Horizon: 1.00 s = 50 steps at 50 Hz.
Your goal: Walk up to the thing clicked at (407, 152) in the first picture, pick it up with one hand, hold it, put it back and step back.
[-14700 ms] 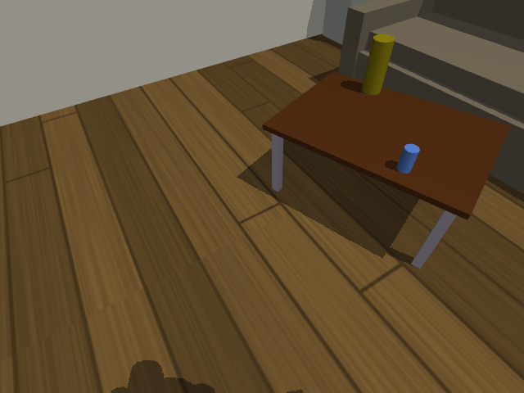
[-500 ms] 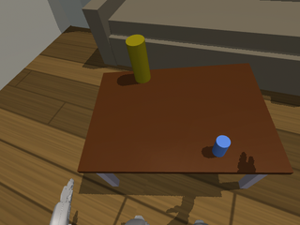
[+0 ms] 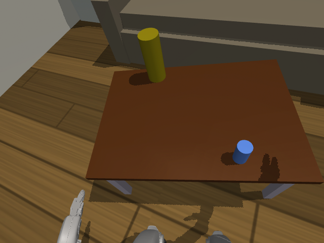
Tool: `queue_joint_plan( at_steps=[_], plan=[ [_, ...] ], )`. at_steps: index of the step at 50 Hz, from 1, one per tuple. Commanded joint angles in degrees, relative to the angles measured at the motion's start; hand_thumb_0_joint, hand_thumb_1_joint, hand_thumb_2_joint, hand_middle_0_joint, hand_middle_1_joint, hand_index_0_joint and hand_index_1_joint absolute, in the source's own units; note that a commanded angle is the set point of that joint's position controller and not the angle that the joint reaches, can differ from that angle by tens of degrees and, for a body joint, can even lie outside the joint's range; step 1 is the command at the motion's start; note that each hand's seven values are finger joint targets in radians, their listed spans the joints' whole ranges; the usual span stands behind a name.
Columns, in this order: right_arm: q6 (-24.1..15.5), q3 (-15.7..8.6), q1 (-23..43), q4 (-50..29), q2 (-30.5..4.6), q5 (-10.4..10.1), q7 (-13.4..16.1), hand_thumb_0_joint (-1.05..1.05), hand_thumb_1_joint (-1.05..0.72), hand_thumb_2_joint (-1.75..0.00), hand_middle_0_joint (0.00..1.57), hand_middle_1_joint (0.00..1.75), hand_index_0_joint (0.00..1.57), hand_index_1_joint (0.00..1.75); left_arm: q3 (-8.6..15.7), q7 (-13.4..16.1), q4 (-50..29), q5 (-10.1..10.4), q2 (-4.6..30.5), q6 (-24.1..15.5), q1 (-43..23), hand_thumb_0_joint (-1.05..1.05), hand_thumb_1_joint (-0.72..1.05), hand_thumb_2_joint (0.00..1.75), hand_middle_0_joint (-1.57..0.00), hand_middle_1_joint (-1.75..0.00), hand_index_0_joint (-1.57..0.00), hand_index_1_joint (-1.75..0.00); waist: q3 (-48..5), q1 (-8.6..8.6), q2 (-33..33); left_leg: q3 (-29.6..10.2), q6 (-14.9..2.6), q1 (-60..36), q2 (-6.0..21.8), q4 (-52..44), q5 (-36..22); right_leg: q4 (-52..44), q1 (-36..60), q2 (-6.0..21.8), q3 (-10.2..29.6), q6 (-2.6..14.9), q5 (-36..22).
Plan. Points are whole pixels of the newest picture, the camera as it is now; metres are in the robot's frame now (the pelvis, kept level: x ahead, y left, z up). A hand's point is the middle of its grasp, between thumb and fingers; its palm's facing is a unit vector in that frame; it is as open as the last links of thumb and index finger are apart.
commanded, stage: approach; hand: right
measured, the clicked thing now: (242, 152) +0.45 -0.21 -0.24
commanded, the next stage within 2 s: close in in 0.48 s
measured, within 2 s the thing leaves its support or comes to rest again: neither
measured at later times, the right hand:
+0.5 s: hand (280, 156) +0.40 -0.31 -0.17, palm faces +0.14 +0.99 +0.05, open 17.7 cm
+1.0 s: hand (249, 162) +0.41 -0.23 -0.24, palm faces +0.09 +1.00 +0.04, open 17.4 cm
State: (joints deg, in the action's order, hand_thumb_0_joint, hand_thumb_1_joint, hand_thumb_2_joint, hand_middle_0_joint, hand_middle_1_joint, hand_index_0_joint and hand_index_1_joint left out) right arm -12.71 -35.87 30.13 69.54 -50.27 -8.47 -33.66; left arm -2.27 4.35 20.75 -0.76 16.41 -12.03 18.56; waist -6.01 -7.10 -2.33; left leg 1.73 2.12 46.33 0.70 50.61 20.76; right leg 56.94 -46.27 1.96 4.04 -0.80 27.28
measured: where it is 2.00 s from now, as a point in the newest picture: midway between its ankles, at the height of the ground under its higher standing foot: outside the picture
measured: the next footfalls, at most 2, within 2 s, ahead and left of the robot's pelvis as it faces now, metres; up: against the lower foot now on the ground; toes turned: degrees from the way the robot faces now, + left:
none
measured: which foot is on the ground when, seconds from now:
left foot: down 0.00-1.00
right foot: down 0.00-1.00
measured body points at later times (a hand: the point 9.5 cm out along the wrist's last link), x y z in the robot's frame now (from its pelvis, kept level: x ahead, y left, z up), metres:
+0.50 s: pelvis -0.03 +0.00 -0.12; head +0.16 -0.08 +0.28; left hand +0.14 +0.27 -0.06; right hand +0.39 -0.36 -0.17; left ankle +0.03 +0.15 -0.68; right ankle +0.00 -0.12 -0.68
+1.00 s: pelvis -0.06 +0.00 -0.18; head +0.12 -0.08 +0.22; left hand +0.11 +0.26 -0.04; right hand +0.40 -0.28 -0.24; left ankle +0.03 +0.15 -0.68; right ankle +0.00 -0.12 -0.68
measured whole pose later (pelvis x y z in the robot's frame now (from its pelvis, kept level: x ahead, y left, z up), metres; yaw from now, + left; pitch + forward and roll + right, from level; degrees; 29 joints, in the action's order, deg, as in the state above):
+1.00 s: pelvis -0.06 +0.00 -0.18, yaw +2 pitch +30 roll +6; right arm -32.4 -36.1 31.8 56.6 -32.8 -4.4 -16.6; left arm 10.8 -4.5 -23.6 -2.6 19.4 -12.4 29.2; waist -9.1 -19.3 -3.5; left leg 2.7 2.2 94.7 0.8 95.3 31.2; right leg 102.8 -94.7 0.4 7.5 -1.8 38.8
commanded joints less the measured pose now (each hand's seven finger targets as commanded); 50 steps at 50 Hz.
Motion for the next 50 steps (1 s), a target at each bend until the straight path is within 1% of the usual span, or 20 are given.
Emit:
queue_joint_plan(
  at_steps=[1,3,4,8,12,14,17,19,22,24,28,30,32,33,36,37,42,44,46,50],
  plan=[
    [-7.9,-2.5,12.6,-7.7,-14.2,-4.0,-0.8,0.00,0.59,-0.06,0.04,0.06,0.05,0.06,6.1,0.6,-12.3,-0.1,10.8,-4.2,-1.0,0.00,-0.55,0.05,-0.04,-0.04,-0.04,-0.04,-17.5,-0.38,8.6,0.4,-3.16,-4.6,-1.8,-0.3,-8.0,-4.7,7.2,-0.9,-0.5,1.31,-14.9],
    [-11.6,-3.3,13.3,-7.9,-12.7,-5.6,-1.4,0.00,0.61,-0.05,0.04,0.06,0.05,0.06,5.0,0.0,-12.4,-0.3,9.3,-4.4,2.2,0.00,-0.56,0.05,-0.04,-0.04,-0.04,-0.04,-19.5,-1.41,9.1,0.5,-2.97,-1.9,-1.9,2.6,-8.7,-1.8,6.2,-1.1,-0.1,1.13,-17.7],
    [-13.1,-4.3,13.0,-8.2,-13.0,-6.1,-1.4,0.00,0.59,-0.05,0.05,0.05,0.06,0.05,6.7,0.1,-17.1,-0.2,11.1,-5.0,0.1,0.00,-0.56,0.06,-0.04,-0.04,-0.03,-0.05,-22.2,-1.83,8.0,0.3,-2.89,-1.9,-1.9,3.8,-9.0,-0.2,5.6,-1.1,0.1,1.32,-18.1],
    [-18.2,-5.8,12.7,-7.9,-11.4,-7.1,-1.3,0.00,0.60,-0.04,0.05,0.05,0.06,0.05,6.8,-0.6,-19.7,-0.8,10.2,-5.1,4.6,0.00,-0.57,0.06,-0.04,-0.04,-0.03,-0.05,-21.7,-2.20,10.4,0.1,-3.09,3.3,-2.0,9.0,-6.8,4.3,-0.5,-1.4,-0.1,1.09,-15.9],
    [-22.6,-9.0,13.4,-11.3,-14.2,-6.4,-0.1,0.00,0.61,-0.03,0.05,0.05,0.06,0.05,9.7,-1.3,-23.8,-1.6,11.4,-5.5,7.3,0.00,-0.55,0.05,-0.04,-0.04,-0.04,-0.04,-25.0,-3.08,14.5,-0.3,-3.36,7.2,-1.9,13.7,-6.4,9.4,-3.6,-1.5,-0.6,0.83,-14.8],
    [-24.2,-9.1,13.0,-11.5,-12.6,-6.0,0.2,0.00,0.61,-0.02,0.06,0.05,0.06,0.05,9.1,-2.1,-24.9,-2.0,10.2,-5.7,7.5,0.00,-0.54,0.05,-0.04,-0.04,-0.03,-0.04,-25.4,-2.97,17.0,0.2,-3.66,11.4,-2.3,16.9,-5.0,11.6,-4.9,-1.0,-0.2,0.26,-16.9],
    [-25.9,-11.0,14.5,-14.0,-14.8,-4.7,1.4,0.00,0.61,-0.03,0.06,0.05,0.06,0.05,12.9,-2.5,-29.0,-2.7,13.2,-5.9,6.7,0.00,-0.54,0.05,-0.04,-0.04,-0.04,-0.04,-30.0,-4.31,20.6,0.5,-3.92,14.0,-2.3,20.3,-5.3,15.0,-5.1,-0.2,0.3,-0.10,-18.5],
    [-26.4,-10.6,14.0,-14.2,-13.4,-3.7,1.6,0.00,0.61,-0.03,0.05,0.05,0.06,0.05,11.6,-3.1,-29.3,-3.2,11.7,-5.9,6.5,0.00,-0.54,0.05,-0.04,-0.04,-0.03,-0.04,-31.9,-4.10,23.0,0.7,-4.03,16.9,-2.4,22.9,-6.3,18.0,-5.5,0.3,0.6,-0.41,-22.7],
    [-27.1,-9.9,13.5,-11.7,-10.5,-3.2,2.3,0.00,0.61,-0.04,0.05,0.05,0.06,0.05,13.3,-3.9,-34.5,-3.4,13.1,-6.2,6.0,0.00,-0.54,0.05,-0.04,-0.04,-0.04,-0.04,-33.9,-6.88,21.3,1.3,-4.14,19.3,-2.7,26.2,-6.5,22.2,-9.6,0.5,1.1,-0.26,-21.6],
    [-27.7,-10.5,11.5,-11.7,-10.2,-2.7,3.1,0.00,0.61,-0.05,0.04,0.06,0.05,0.06,15.4,-4.3,-38.4,-3.5,14.8,-6.4,6.2,0.00,-0.55,0.06,-0.04,-0.04,-0.04,-0.04,-37.3,-7.24,22.2,1.6,-4.38,19.6,-2.6,28.1,-7.3,23.8,-10.0,0.4,1.1,-0.38,-22.1],
    [-27.8,-9.9,8.8,-9.9,-7.0,-2.2,5.2,0.00,0.61,-0.06,0.04,0.06,0.05,0.06,18.0,-5.4,-40.6,-2.9,15.4,-5.9,10.5,0.00,-0.55,0.05,-0.04,-0.04,-0.04,-0.04,-31.1,-9.01,21.0,2.1,-4.63,24.5,-2.9,30.6,-3.6,25.9,-17.2,0.2,1.1,-0.21,-14.3],
    [-28.4,-10.8,9.9,-13.3,-8.3,-1.7,6.7,0.00,0.61,-0.04,0.05,0.05,0.05,0.05,18.2,-6.1,-42.5,-2.6,14.5,-5.8,11.2,0.00,-0.55,0.05,-0.05,-0.05,-0.05,-0.05,-31.9,-8.59,21.3,1.4,-4.70,25.1,-2.7,31.7,-2.0,27.5,-20.8,-0.3,0.5,0.17,-9.0],
    [-29.0,-10.9,11.8,-18.1,-7.5,-1.2,8.0,0.00,0.60,-0.04,0.05,0.05,0.06,0.05,19.1,-6.4,-45.4,-2.8,14.6,-6.0,10.9,0.00,-0.55,0.05,-0.05,-0.05,-0.05,-0.05,-35.8,-8.79,22.8,1.1,-4.63,23.9,-2.5,33.1,-3.1,28.8,-20.7,-0.3,0.2,0.10,-9.0],
    [-29.3,-10.1,13.1,-19.6,-6.6,-1.0,8.7,0.00,0.60,-0.04,0.05,0.05,0.06,0.05,19.3,-6.6,-46.1,-2.8,14.5,-6.1,11.3,0.00,-0.55,0.05,-0.05,-0.05,-0.05,-0.05,-36.6,-8.81,24.7,1.5,-4.77,25.5,-2.6,34.1,-2.4,28.8,-19.8,-0.3,0.4,-0.17,-8.9],
    [-27.4,-3.7,14.1,-17.4,2.6,0.5,9.8,0.00,0.54,-0.04,0.06,0.05,0.06,0.05,22.7,-6.3,-49.3,-2.5,16.2,-5.7,11.4,0.00,-0.55,0.05,-0.05,-0.05,-0.05,-0.05,-30.2,-12.28,22.4,2.2,-4.72,29.8,-2.4,33.9,2.0,28.4,-23.2,-0.3,0.7,-0.10,-1.3],
    [-26.9,-3.7,15.3,-19.4,1.9,1.1,10.6,0.00,0.52,-0.04,0.06,0.05,0.06,0.05,23.9,-6.1,-49.1,-2.3,17.0,-5.5,11.4,0.00,-0.55,0.05,-0.05,-0.05,-0.05,-0.05,-31.3,-12.11,22.9,2.2,-4.66,30.4,-2.3,34.2,2.9,28.3,-23.1,-0.4,0.8,-0.11,0.4],
    [-23.2,2.3,16.8,-22.2,8.2,2.8,13.4,0.00,0.49,-0.05,0.06,0.05,0.06,0.05,22.3,-6.7,-47.7,-1.3,12.9,-4.2,14.6,0.00,-0.53,0.04,-0.05,-0.05,-0.06,-0.05,-28.2,-11.45,23.9,2.7,-4.40,34.1,-1.7,35.4,5.2,27.7,-24.4,-0.9,0.3,-0.40,4.3],
    [-22.8,0.4,18.3,-24.3,4.9,3.4,15.3,0.00,0.49,-0.04,0.06,0.05,0.06,0.05,22.7,-6.6,-51.3,-1.1,14.0,-4.0,15.1,0.00,-0.53,0.04,-0.05,-0.05,-0.06,-0.05,-29.7,-11.73,22.7,3.0,-4.33,33.9,-1.7,35.7,5.5,27.7,-24.1,-1.0,0.7,-0.19,5.2],
    [-22.6,1.5,18.1,-24.4,7.0,3.5,16.6,0.00,0.49,-0.05,0.06,0.05,0.06,0.05,23.0,-6.7,-55.3,-0.9,13.9,-3.7,14.4,0.00,-0.54,0.04,-0.05,-0.05,-0.06,-0.05,-30.7,-12.01,19.9,2.8,-4.27,31.5,-1.6,34.8,5.4,27.7,-25.0,-1.3,0.4,0.32,5.8],
    [-22.5,-3.0,16.0,-22.8,1.7,4.6,20.0,0.00,0.52,-0.05,0.05,0.05,0.05,0.05,25.8,-6.3,-56.2,-0.9,16.4,-2.4,15.6,0.00,-0.55,0.05,-0.05,-0.05,-0.05,-0.05,-30.3,-10.61,18.8,2.4,-4.29,29.2,-1.8,34.5,5.1,27.4,-26.8,-1.6,0.0,0.53,4.9]
  ],
)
